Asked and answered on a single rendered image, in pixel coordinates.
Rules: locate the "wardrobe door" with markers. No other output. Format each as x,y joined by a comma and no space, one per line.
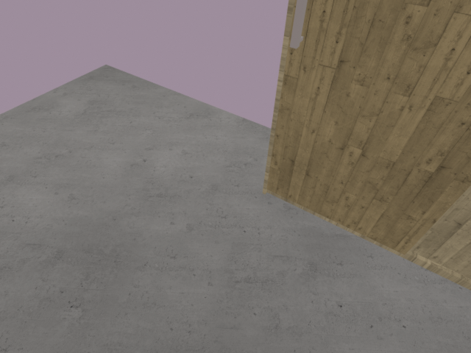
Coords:
448,241
374,123

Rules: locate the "handle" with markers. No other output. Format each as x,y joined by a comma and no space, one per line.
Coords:
299,16

